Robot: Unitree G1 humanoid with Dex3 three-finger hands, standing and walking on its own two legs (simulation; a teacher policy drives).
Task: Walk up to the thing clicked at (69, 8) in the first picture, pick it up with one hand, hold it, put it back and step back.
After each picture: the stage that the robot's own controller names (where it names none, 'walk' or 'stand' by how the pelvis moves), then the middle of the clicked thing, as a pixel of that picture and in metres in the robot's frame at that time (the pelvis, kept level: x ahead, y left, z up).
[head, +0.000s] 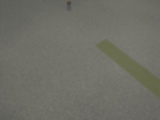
stand; (69, 6) +2.17 +0.19 -0.72
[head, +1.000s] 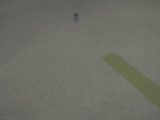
walk; (76, 17) +2.06 +0.23 -0.72
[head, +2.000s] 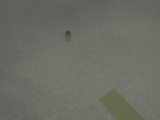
walk; (68, 36) +1.47 +0.24 -0.72
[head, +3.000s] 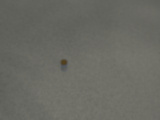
walk; (64, 65) +1.02 +0.20 -0.70
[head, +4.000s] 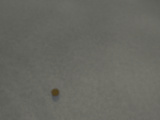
walk; (55, 95) +0.67 +0.19 -0.70
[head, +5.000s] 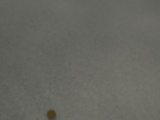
stand; (51, 116) +0.45 +0.19 -0.70
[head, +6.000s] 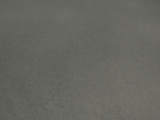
stand; out of the picture +0.40 +0.21 -0.73
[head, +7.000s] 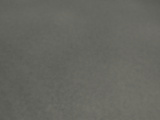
stand; out of the picture +0.38 +0.21 -0.73
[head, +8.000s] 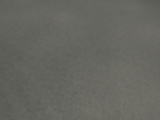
stand; out of the picture +0.37 +0.21 -0.73
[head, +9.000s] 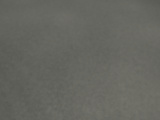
stand; out of the picture +0.37 +0.21 -0.73
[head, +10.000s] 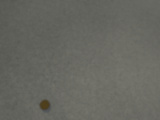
go down; (45, 106) +0.40 +0.21 -0.64
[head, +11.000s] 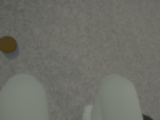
go down; (9, 48) +0.44 +0.27 -0.28
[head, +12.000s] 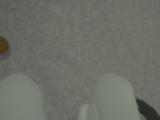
close in; (1, 49) +0.44 +0.28 -0.28
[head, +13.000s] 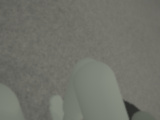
close; out of the picture +0.42 +0.32 -0.22
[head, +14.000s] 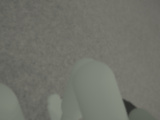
close; out of the picture +0.40 +0.31 -0.22
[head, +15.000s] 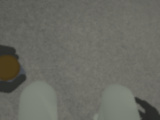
lift; (11, 71) +0.33 +0.24 -0.05
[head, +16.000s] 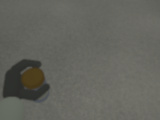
hold; (36, 86) +0.32 +0.16 +0.04
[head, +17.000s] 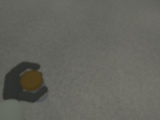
hold; (35, 87) +0.33 +0.17 +0.01
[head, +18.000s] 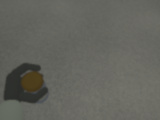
hold; (36, 88) +0.33 +0.17 +0.01
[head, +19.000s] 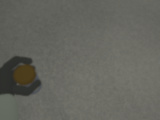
crouch; (29, 80) +0.36 +0.18 -0.05
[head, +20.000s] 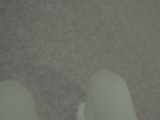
lower; out of the picture +0.46 +0.30 -0.11
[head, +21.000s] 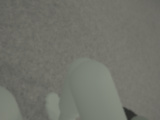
lower; out of the picture +0.41 +0.33 -0.22
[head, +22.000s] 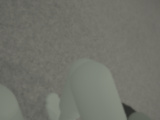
lower; out of the picture +0.41 +0.33 -0.22
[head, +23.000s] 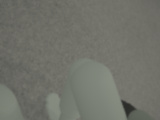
lower; out of the picture +0.40 +0.33 -0.22
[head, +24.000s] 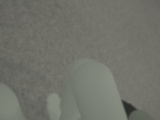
lower; out of the picture +0.40 +0.33 -0.22
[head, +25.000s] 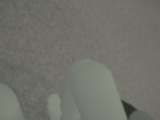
open; out of the picture +0.40 +0.33 -0.22
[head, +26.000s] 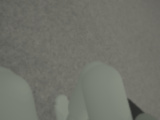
stand; out of the picture +0.41 +0.32 -0.23
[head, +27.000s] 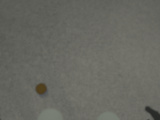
walk; (42, 90) +0.42 +0.22 -0.53
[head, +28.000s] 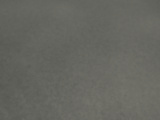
stand; out of the picture +0.39 +0.21 -0.67
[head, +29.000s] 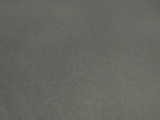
stand; out of the picture +0.39 +0.21 -0.67
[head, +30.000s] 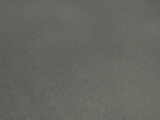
stand; out of the picture +0.39 +0.20 -0.71
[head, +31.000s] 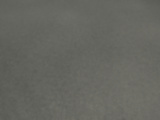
stand; out of the picture +0.39 +0.20 -0.72
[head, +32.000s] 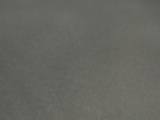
stand; out of the picture +0.37 +0.22 -0.73
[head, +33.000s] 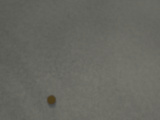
walk; (51, 101) +0.46 +0.17 -0.71
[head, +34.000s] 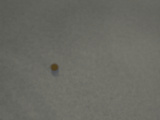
walk; (55, 70) +0.77 +0.24 -0.70
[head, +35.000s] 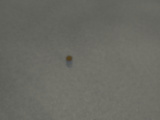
stand; (69, 61) +1.07 +0.18 -0.71
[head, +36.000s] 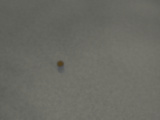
stand; (60, 66) +0.99 +0.21 -0.72
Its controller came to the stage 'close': yes
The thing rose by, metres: 0.70
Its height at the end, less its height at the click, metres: +0.00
